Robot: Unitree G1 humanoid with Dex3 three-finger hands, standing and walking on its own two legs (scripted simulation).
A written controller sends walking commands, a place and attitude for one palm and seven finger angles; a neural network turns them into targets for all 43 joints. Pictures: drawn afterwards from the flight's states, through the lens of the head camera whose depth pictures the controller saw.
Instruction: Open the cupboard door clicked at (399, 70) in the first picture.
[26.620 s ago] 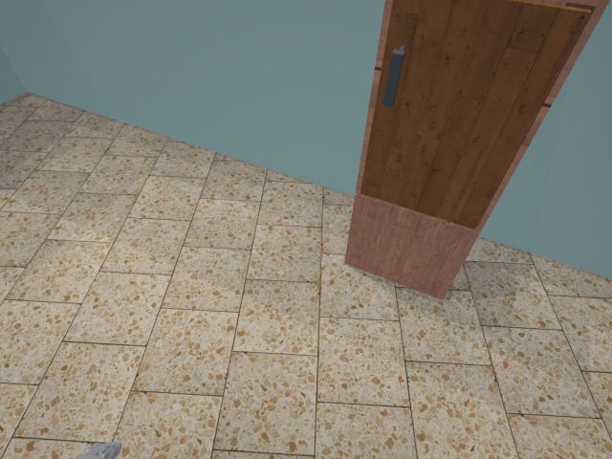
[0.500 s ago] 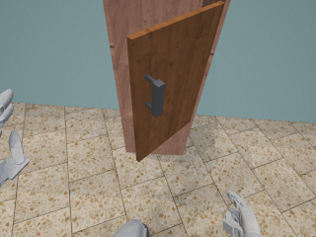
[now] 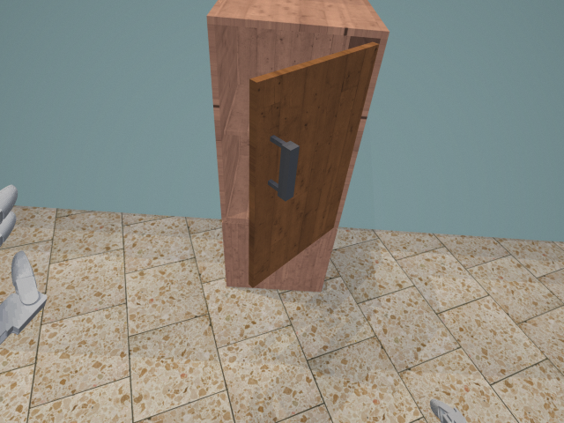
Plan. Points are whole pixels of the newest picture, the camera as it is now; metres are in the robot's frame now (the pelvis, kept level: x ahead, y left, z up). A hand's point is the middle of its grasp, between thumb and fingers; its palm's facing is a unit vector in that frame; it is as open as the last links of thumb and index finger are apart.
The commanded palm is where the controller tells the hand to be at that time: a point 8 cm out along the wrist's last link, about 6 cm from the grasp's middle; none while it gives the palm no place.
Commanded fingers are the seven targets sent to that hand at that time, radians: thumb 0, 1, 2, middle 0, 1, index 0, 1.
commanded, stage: stop stepping back and stand still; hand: left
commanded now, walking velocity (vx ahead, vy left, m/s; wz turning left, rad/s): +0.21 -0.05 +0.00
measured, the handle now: (280, 167) +0.58 +0.06 +0.07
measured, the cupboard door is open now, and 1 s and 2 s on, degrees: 46 46 46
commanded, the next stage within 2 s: let the arm hang, fingers relaxed in 0.46 s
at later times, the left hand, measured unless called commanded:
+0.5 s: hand (37, 316) +0.17 +0.27 +0.15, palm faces +0.47 -0.76 -0.44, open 7.4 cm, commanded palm +0.12 +0.31 +0.18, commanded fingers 0.00 0.90 0.90 -0.20 -0.30 -0.20 -0.30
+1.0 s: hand out of the picture -0.06 +0.18 -0.17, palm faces +0.13 -0.97 -0.22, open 7.0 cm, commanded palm none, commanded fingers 0.00 0.90 0.90 -0.20 -0.30 -0.20 -0.30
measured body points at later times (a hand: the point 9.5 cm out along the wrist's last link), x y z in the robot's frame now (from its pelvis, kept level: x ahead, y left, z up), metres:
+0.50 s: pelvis -0.01 +0.00 -0.01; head -0.01 +0.00 +0.44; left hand +0.14 +0.31 +0.18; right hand +0.15 -0.23 -0.10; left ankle +0.02 +0.12 -0.74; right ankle +0.01 -0.09 -0.74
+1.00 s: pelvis -0.02 +0.00 +0.00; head +0.01 +0.00 +0.45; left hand -0.06 +0.23 -0.15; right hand +0.02 -0.23 -0.16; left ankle +0.02 +0.12 -0.74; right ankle -0.01 -0.11 -0.74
